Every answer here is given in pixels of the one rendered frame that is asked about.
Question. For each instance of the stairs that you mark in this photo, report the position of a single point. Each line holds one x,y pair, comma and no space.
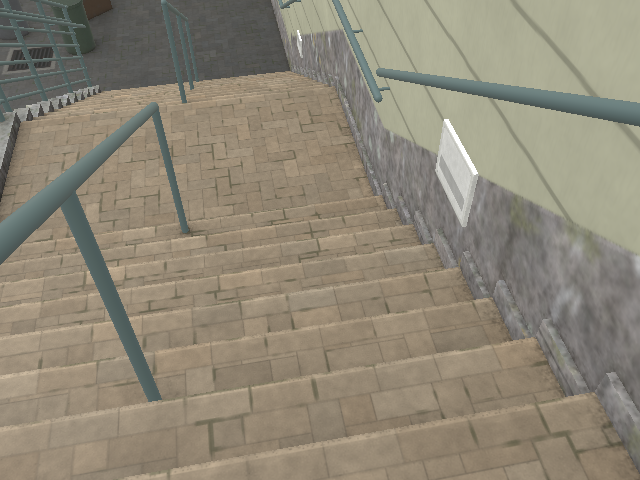
169,94
318,342

